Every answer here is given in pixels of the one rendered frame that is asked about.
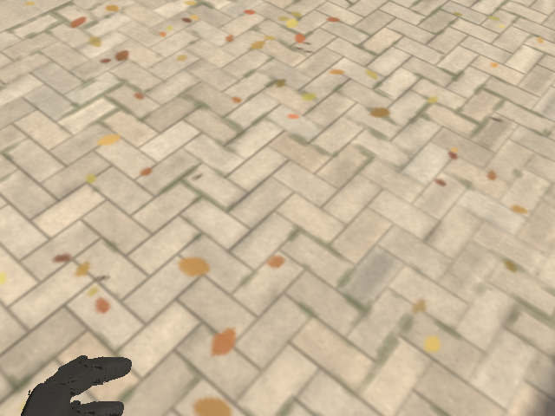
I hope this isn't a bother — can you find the left robot hand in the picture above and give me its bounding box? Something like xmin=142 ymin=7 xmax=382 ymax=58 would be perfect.
xmin=21 ymin=355 xmax=132 ymax=416

